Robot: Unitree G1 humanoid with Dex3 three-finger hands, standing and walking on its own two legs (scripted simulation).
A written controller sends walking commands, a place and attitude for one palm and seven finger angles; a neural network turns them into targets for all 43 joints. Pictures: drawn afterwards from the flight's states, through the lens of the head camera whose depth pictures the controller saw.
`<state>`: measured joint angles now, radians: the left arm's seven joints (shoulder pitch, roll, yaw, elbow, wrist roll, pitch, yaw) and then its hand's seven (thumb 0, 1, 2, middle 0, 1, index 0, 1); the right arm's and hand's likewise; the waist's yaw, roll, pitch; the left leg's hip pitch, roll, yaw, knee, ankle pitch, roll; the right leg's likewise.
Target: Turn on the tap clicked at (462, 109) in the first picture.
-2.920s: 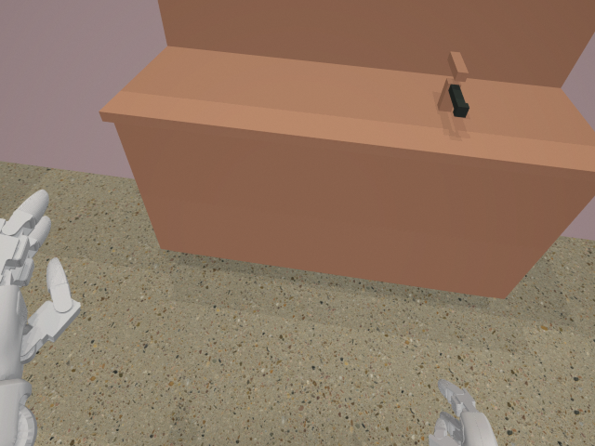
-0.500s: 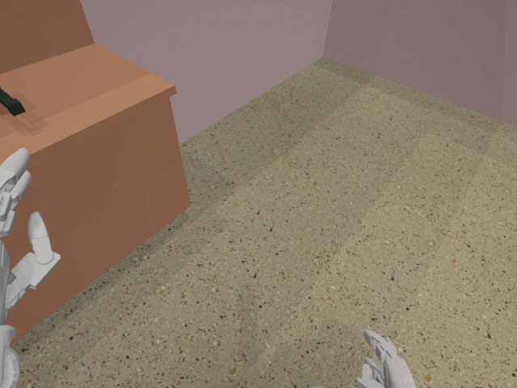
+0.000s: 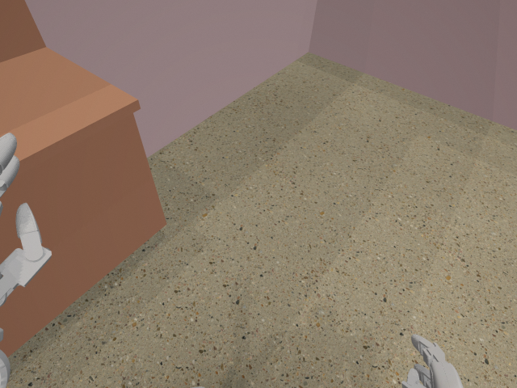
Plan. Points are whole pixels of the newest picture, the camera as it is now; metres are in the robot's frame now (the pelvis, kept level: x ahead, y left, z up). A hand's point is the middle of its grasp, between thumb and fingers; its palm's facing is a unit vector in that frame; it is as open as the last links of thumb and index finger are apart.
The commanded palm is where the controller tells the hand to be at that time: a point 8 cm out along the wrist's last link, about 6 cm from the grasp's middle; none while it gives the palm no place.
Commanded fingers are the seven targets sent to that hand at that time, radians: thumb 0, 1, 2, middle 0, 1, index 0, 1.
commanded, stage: turn to face it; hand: left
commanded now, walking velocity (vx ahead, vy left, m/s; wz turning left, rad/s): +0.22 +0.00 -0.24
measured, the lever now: out of the picture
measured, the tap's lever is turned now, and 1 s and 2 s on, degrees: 0 0 0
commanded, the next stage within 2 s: take the last steps up to it in 1.06 s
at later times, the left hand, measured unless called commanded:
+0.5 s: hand (84, 218) +0.26 +0.23 +0.18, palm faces +0.52 -0.70 -0.49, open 7.4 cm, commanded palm +0.19 +0.26 +0.19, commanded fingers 0.00 0.90 0.90 -0.20 -0.30 -0.20 -0.30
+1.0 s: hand (29, 305) +0.16 +0.23 +0.19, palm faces +0.70 -0.53 -0.47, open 7.4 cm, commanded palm +0.10 +0.25 +0.19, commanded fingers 0.00 0.90 0.90 -0.20 -0.30 -0.20 -0.30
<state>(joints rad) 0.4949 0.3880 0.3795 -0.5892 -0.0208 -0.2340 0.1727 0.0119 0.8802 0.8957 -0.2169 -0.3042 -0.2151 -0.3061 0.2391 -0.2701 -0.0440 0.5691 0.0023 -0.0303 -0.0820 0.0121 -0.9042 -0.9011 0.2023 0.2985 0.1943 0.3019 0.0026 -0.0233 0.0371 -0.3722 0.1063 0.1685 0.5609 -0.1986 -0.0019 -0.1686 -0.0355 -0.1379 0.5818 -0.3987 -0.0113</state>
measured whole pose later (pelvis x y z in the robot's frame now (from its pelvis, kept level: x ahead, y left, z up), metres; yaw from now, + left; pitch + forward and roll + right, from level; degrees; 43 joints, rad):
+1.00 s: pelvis +0.07 -0.07 +0.00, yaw +25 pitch -1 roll -1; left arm 0.50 0.38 0.37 -0.58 -0.05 -0.17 0.15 0.01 0.88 0.90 -0.21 -0.30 -0.21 -0.31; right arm 0.19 -0.15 0.03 0.58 0.01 -0.09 -0.03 0.01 -0.90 -0.90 0.21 0.30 0.20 0.30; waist 0.04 0.08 0.08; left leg -0.38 0.07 -0.06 0.66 -0.27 -0.04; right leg -0.29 0.00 -0.11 0.60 -0.27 0.01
